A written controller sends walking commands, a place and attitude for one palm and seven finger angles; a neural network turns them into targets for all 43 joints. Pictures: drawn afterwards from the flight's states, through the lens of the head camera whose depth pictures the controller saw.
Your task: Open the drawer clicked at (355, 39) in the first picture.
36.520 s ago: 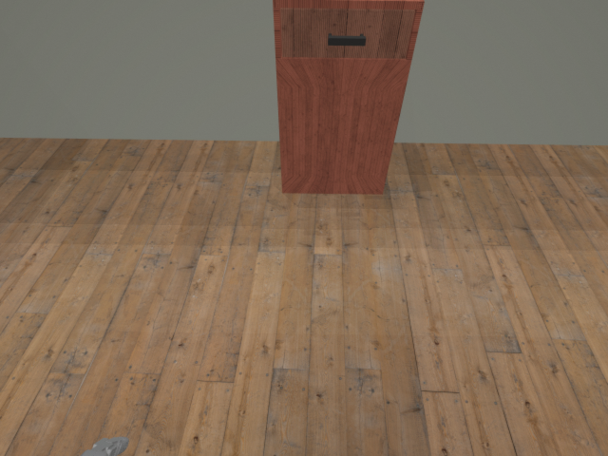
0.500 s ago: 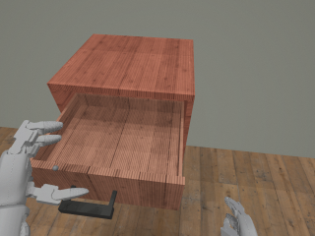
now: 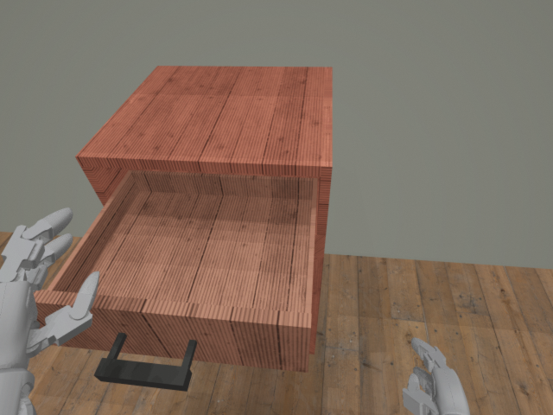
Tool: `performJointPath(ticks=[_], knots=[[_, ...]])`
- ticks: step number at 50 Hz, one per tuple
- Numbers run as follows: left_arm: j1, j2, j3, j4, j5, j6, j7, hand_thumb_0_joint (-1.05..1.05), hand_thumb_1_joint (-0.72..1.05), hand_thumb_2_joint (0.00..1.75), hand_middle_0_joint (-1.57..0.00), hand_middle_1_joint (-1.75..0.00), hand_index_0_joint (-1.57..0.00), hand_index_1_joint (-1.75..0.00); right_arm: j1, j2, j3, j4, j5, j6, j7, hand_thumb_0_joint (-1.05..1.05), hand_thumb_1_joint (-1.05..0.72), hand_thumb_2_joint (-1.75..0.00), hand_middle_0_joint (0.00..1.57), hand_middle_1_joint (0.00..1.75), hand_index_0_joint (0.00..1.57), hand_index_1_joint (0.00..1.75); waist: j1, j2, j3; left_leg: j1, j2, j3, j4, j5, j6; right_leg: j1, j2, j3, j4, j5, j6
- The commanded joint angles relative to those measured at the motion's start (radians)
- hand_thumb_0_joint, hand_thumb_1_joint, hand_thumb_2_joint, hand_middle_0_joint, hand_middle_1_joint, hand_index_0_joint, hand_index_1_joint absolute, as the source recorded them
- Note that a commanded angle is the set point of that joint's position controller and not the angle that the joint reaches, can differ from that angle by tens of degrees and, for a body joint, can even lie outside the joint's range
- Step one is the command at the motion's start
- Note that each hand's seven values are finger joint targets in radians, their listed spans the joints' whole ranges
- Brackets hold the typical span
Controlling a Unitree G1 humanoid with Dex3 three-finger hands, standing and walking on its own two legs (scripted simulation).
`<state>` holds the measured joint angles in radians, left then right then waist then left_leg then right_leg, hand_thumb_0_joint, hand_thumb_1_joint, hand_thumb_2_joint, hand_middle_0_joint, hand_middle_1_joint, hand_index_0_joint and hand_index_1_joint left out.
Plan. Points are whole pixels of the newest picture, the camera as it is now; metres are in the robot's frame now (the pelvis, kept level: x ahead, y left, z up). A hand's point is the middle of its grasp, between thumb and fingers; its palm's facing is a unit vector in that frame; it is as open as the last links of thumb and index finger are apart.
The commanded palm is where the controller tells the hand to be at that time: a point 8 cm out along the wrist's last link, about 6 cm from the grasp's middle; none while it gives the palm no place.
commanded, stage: draw the hand back to the body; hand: left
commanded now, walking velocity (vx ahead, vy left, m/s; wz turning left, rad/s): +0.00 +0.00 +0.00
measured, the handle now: (149, 358) +0.19 +0.22 -0.01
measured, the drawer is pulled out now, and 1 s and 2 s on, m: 0.30 0.30 0.30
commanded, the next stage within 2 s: step back with the hand held close in 0.22 s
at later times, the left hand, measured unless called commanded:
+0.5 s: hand (72, 306) +0.18 +0.25 +0.16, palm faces +0.37 -0.81 -0.45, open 7.4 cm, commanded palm +0.12 +0.29 +0.18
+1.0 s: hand (32, 351) +0.13 +0.26 +0.15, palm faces +0.35 -0.81 -0.47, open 7.4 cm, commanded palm +0.08 +0.30 +0.18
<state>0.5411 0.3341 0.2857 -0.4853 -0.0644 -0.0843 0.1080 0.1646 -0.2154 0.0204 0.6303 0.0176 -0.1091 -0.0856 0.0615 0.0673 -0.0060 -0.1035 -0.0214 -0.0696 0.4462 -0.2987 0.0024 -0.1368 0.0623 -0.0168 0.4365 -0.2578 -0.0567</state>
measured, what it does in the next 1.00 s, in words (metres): shifts its weight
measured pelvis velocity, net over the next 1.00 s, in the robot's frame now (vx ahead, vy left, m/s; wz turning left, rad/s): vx -0.06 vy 0.02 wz -0.01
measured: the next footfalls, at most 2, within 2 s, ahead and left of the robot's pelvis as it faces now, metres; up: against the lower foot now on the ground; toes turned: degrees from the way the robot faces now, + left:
right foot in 1.44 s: -0.15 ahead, -0.11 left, +0.00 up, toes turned -4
left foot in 1.82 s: -0.24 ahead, +0.10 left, +0.00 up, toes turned +3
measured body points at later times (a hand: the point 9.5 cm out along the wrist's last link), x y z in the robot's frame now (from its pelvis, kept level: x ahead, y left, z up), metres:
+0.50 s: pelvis -0.01 +0.01 +0.00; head +0.00 -0.01 +0.45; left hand +0.16 +0.29 +0.18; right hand +0.18 -0.22 -0.09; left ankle -0.03 +0.12 -0.74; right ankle -0.01 -0.08 -0.74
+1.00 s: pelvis -0.06 +0.02 -0.01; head -0.05 +0.02 +0.44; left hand +0.11 +0.30 +0.18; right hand +0.14 -0.19 -0.08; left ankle -0.03 +0.12 -0.74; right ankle -0.01 -0.08 -0.74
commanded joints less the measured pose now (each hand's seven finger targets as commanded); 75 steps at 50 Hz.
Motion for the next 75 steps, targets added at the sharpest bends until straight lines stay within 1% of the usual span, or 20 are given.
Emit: performJointPath(ticks=[1,9,16,17,18,19,23,30,45,49,52,54,57,59,60,63,65,69,74,75], knots=[[-0.058,0.154,0.106,-0.195,-0.004,-0.068,0.016,0.0,0.9,0.9,-0.2,-0.3,-0.2,-0.3,-0.135,-0.083,-0.03,-0.166,-0.005,-0.055,0.0,0.0,-0.9,-0.9,0.2,0.3,0.2,0.3,-0.004,-0.016,-0.06,-0.026,0.037,0.048,-0.04,0.266,0.019,0.034,-0.091,0.016,-0.073,0.234,0.039],[-0.091,0.18,0.12,-0.233,-0.003,-0.07,0.021,0.0,0.9,0.9,-0.2,-0.3,-0.2,-0.3,-0.146,-0.084,-0.027,-0.168,-0.004,-0.064,-0.002,0.0,-0.9,-0.9,0.2,0.3,0.2,0.3,-0.006,0.022,-0.058,-0.019,0.033,0.049,-0.034,0.238,0.018,0.017,-0.09,0.028,-0.095,0.195,0.037],[-0.062,0.157,0.11,-0.18,-0.005,-0.072,0.02,0.0,0.9,0.9,-0.2,-0.3,-0.2,-0.3,-0.143,-0.078,-0.029,-0.163,-0.004,-0.062,-0.002,0.0,-0.9,-0.9,0.2,0.3,0.2,0.3,-0.005,-0.029,-0.034,-0.032,0.035,0.047,-0.04,0.209,0.023,0.008,-0.092,0.025,-0.098,0.151,0.042],[-0.161,0.282,0.255,-0.258,-0.007,-0.117,0.029,0.0,0.9,0.9,-0.2,-0.3,-0.2,-0.3,-0.09,-0.117,-0.04,-0.199,0.008,-0.041,0.006,0.0,-0.9,-0.9,0.2,0.3,0.2,0.3,-0.042,-0.055,0.014,-0.084,0.036,0.005,0.012,0.142,0.041,-0.095,-0.153,0.161,-0.17,0.144,0.033],[-0.075,0.206,0.197,-0.174,-0.001,-0.123,0.021,0.0,0.9,0.9,-0.2,-0.3,-0.2,-0.3,-0.097,-0.102,-0.041,-0.174,0.003,-0.027,0.008,0.0,-0.9,-0.9,0.2,0.3,0.2,0.3,-0.051,-0.109,0.001,-0.065,0.028,-0.004,0.05,0.128,0.041,-0.117,-0.186,0.169,-0.184,0.136,0.019],[-0.096,0.227,0.2,-0.215,0.005,-0.132,0.018,0.0,0.9,0.9,-0.2,-0.3,-0.2,-0.3,-0.114,-0.11,-0.043,-0.183,0.001,-0.022,0.011,0.0,-0.9,-0.9,0.2,0.3,0.2,0.3,-0.05,-0.102,0.005,-0.054,0.021,-0.001,0.063,0.125,0.04,-0.147,-0.199,0.187,-0.193,0.164,0.011],[0.042,0.155,0.136,-0.187,0.011,-0.132,0.017,0.0,0.9,0.9,-0.2,-0.3,-0.2,-0.3,-0.104,-0.116,-0.054,-0.197,0.007,0.008,0.018,0.0,-0.9,-0.9,0.2,0.3,0.2,0.3,-0.063,-0.076,-0.1,-0.066,0.04,0.004,0.061,0.205,0.036,-0.092,-0.214,0.138,-0.115,0.238,0.012],[0.113,0.219,0.208,-0.298,0.01,-0.137,0.035,0.0,0.9,0.9,-0.2,-0.3,-0.2,-0.3,-0.118,-0.124,-0.071,-0.238,0.007,0.044,0.009,0.0,-0.9,-0.9,0.2,0.3,0.2,0.3,-0.059,-0.034,-0.194,-0.162,0.107,-0.058,0.001,0.443,0.034,0.015,-0.146,0.052,0.047,0.381,0.04],[0.098,0.189,0.203,-0.328,0.016,-0.139,0.038,0.0,0.9,0.9,-0.2,-0.3,-0.2,-0.3,-0.07,-0.125,-0.065,-0.247,-0.014,0.017,0.015,0.0,-0.9,-0.9,0.2,0.3,0.2,0.3,-0.064,0.058,-0.116,-0.42,0.209,-0.129,-0.083,0.253,0.081,-0.008,-0.087,0.04,0.239,0.055,0.057],[0.041,0.202,0.206,-0.313,0.022,-0.137,0.041,0.0,0.9,0.9,-0.2,-0.3,-0.2,-0.3,-0.065,-0.132,-0.063,-0.252,-0.004,0.016,0.013,0.0,-0.9,-0.9,0.2,0.3,0.2,0.3,-0.072,-0.055,-0.089,-0.505,0.131,-0.08,0.013,-0.056,0.072,-0.009,-0.151,0.15,0.125,0.121,0.028],[0.021,0.196,0.177,-0.293,0.017,-0.144,0.048,0.0,0.9,0.9,-0.2,-0.3,-0.2,-0.3,-0.043,-0.117,-0.064,-0.231,0.0,0.017,0.021,0.0,-0.9,-0.9,0.2,0.3,0.2,0.3,-0.088,-0.232,-0.066,-0.303,0.0,0.002,0.304,-0.14,0.023,-0.292,-0.325,0.352,-0.165,-0.129,-0.062],[0.011,0.222,0.195,-0.315,0.018,-0.153,0.056,0.0,0.9,0.9,-0.2,-0.3,-0.2,-0.3,-0.06,-0.122,-0.066,-0.225,-0.005,0.018,0.02,0.0,-0.9,-0.9,0.2,0.3,0.2,0.3,-0.084,-0.229,-0.087,-0.207,-0.007,0.02,0.441,-0.143,0.011,-0.393,-0.373,0.339,-0.21,-0.173,-0.092],[0.077,0.221,0.214,-0.317,0.018,-0.151,0.06,0.0,0.9,0.9,-0.2,-0.3,-0.2,-0.3,-0.067,-0.101,-0.043,-0.225,-0.011,0.026,0.013,0.0,-0.9,-0.9,0.2,0.3,0.2,0.3,-0.086,-0.137,-0.083,-0.212,0.042,0.015,0.089,-0.066,0.023,-0.29,-0.276,0.17,-0.06,-0.027,-0.027],[0.078,0.243,0.239,-0.395,0.029,-0.17,0.063,0.0,0.9,0.9,-0.2,-0.3,-0.2,-0.3,-0.098,-0.137,-0.061,-0.24,-0.014,0.018,0.004,0.0,-0.9,-0.9,0.2,0.3,0.2,0.3,-0.072,0.19,-0.091,-0.314,0.222,-0.191,-0.15,0.147,0.077,-0.19,-0.092,0.029,0.246,0.056,0.057],[0.074,0.238,0.239,-0.429,0.036,-0.182,0.065,0.0,0.9,0.9,-0.2,-0.3,-0.2,-0.3,-0.09,-0.104,-0.061,-0.242,-0.023,0.002,0.011,0.0,-0.9,-0.9,0.2,0.3,0.2,0.3,-0.065,0.225,-0.14,-0.302,0.306,-0.225,-0.109,0.391,0.104,-0.187,-0.067,0.009,0.361,-0.067,0.066],[0.099,0.215,0.24,-0.428,0.024,-0.188,0.061,0.0,0.9,0.9,-0.2,-0.3,-0.2,-0.3,-0.044,-0.097,-0.076,-0.213,-0.043,-0.029,0.021,0.0,-0.9,-0.9,0.2,0.3,0.2,0.3,-0.064,0.174,-0.149,-0.339,0.329,-0.175,-0.093,0.442,0.147,-0.21,-0.051,0.051,0.559,-0.228,0.067],[0.103,0.179,0.2,-0.437,0.013,-0.181,0.06,0.0,0.9,0.9,-0.2,-0.3,-0.2,-0.3,-0.034,-0.101,-0.08,-0.182,-0.036,-0.047,0.026,0.0,-0.9,-0.9,0.2,0.3,0.2,0.3,-0.065,0.122,-0.163,-0.144,0.306,-0.113,-0.003,0.707,0.126,-0.279,-0.06,0.026,0.416,-0.182,0.075],[0.096,0.149,0.167,-0.333,0.016,-0.16,0.046,0.0,0.9,0.9,-0.2,-0.3,-0.2,-0.3,-0.051,-0.12,-0.077,-0.149,-0.03,-0.052,0.038,0.0,-0.9,-0.9,0.2,0.3,0.2,0.3,-0.075,0.136,-0.146,-0.041,0.289,-0.075,0.02,0.77,0.097,-0.271,-0.053,-0.02,0.207,-0.104,0.082],[0.095,0.216,0.235,-0.321,0.005,-0.181,0.023,0.0,0.9,0.9,-0.2,-0.3,-0.2,-0.3,-0.102,-0.13,-0.068,-0.169,-0.018,-0.038,0.045,0.0,-0.9,-0.9,0.2,0.3,0.2,0.3,-0.055,0.053,-0.188,-0.167,0.225,-0.031,0.087,0.477,0.054,-0.06,-0.089,-0.029,-0.046,0.234,0.076],[0.11,0.223,0.232,-0.34,0.003,-0.186,0.02,0.0,0.9,0.9,-0.2,-0.3,-0.2,-0.3,-0.094,-0.108,-0.064,-0.186,-0.001,-0.021,0.05,0.0,-0.9,-0.9,0.2,0.3,0.2,0.3,-0.06,-0.084,-0.245,-0.198,0.148,0.06,0.199,0.368,0.017,-0.016,-0.184,0.041,-0.058,0.469,0.045]])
